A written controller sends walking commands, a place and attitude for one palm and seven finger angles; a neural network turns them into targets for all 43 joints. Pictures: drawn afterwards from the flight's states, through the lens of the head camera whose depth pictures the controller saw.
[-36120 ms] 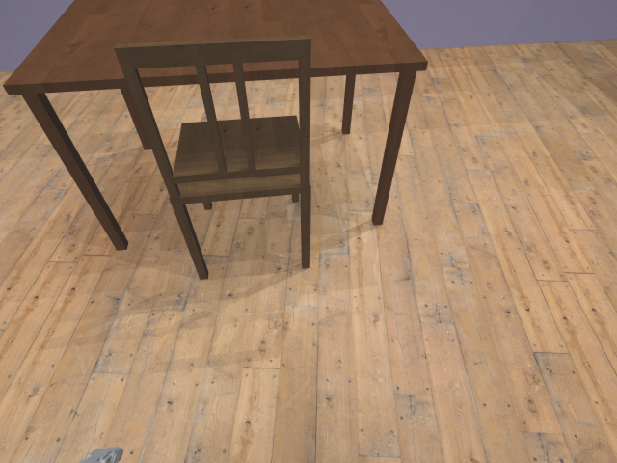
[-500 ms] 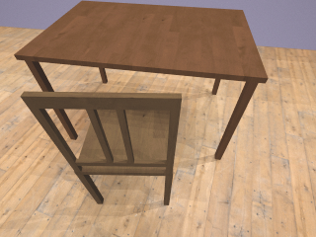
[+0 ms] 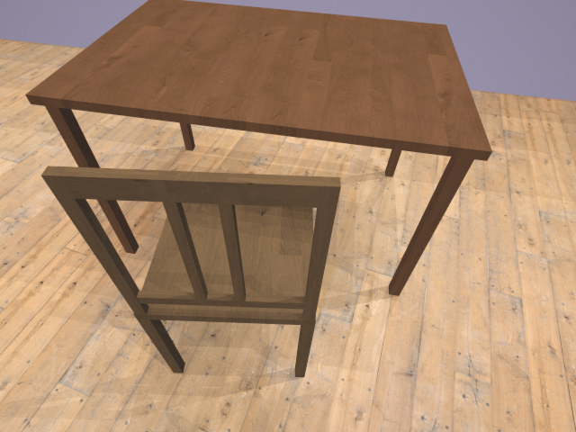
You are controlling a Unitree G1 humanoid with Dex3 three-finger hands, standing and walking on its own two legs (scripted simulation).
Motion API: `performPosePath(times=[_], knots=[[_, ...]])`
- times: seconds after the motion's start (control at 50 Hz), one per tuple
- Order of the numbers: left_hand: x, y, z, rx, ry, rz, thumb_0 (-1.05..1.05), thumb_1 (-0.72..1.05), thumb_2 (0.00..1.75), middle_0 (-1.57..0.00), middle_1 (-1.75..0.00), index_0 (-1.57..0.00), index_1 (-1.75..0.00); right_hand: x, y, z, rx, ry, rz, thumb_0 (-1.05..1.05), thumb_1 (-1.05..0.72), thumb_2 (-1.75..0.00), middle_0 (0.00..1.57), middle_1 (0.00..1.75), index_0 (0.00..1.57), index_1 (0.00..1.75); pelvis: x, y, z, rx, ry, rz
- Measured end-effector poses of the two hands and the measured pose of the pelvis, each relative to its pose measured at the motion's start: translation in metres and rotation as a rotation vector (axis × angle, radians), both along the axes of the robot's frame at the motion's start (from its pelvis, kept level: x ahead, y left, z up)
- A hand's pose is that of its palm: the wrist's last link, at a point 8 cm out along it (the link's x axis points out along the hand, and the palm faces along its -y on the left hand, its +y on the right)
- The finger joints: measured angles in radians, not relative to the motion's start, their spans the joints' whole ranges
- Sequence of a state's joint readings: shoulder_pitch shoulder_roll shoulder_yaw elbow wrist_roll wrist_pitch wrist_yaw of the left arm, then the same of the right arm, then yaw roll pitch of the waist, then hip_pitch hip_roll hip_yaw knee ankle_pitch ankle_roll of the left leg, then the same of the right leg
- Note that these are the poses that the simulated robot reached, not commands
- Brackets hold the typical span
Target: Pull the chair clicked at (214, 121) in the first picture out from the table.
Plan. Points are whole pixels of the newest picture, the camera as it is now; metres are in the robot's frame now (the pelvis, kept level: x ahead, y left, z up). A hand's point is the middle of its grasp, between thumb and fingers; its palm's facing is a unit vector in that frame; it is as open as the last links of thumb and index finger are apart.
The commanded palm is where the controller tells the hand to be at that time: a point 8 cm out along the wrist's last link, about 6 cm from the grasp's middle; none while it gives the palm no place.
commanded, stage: look again from close up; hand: left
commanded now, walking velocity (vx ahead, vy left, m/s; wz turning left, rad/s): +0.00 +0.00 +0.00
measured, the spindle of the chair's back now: (189, 255) +0.43 +0.22 -0.08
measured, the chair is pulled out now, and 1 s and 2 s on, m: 0.21 0.21 0.21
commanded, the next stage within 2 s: raise the hand toward the chair's back in 0.44 s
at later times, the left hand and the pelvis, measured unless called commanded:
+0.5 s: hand out of the picture -0.01 +0.17 -0.18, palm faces +0.02 -0.98 -0.18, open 7.4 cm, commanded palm none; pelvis +0.00 +0.01 +0.00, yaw +0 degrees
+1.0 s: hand out of the picture +0.13 +0.15 -0.08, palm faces +0.11 -0.99 -0.01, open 9.5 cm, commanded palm +0.12 +0.22 -0.06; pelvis -0.06 -0.03 -0.09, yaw +2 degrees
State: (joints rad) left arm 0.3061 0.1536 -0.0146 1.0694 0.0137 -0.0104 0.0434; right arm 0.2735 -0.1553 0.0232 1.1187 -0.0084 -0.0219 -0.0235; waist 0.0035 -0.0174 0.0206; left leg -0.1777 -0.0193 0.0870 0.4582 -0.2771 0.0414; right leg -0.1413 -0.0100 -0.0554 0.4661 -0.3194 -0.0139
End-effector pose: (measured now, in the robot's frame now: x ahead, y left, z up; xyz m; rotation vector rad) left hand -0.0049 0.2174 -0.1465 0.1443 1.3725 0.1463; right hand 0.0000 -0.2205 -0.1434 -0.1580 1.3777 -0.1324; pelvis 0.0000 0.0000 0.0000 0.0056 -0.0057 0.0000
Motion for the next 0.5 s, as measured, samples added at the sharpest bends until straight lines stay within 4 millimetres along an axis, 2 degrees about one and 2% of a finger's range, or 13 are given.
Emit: performPosePath(times=[0.26, 0.5], knots=[[-0.008, -0.002, -0.001, -0.015, 0.036, 0.010, 0.00, 0.91, 0.90, -0.20, -0.30, -0.19, -0.30, 0.003, 0.004, 0.002, -0.006, 0.010, -0.003, 0.01, -0.92, -0.90, 0.20, 0.30, 0.20, 0.30, 0.004, 0.004, 0.002, 0.000, -0.002, -0.001], [-0.013, 0.001, 0.000, -0.013, 0.048, 0.013, 0.00, 0.91, 0.90, -0.20, -0.30, -0.19, -0.30, -0.003, 0.009, 0.002, 0.001, 0.025, -0.008, 0.01, -0.92, -0.90, 0.20, 0.30, 0.20, 0.30, 0.004, 0.006, 0.003, 0.001, -0.003, -0.002]])
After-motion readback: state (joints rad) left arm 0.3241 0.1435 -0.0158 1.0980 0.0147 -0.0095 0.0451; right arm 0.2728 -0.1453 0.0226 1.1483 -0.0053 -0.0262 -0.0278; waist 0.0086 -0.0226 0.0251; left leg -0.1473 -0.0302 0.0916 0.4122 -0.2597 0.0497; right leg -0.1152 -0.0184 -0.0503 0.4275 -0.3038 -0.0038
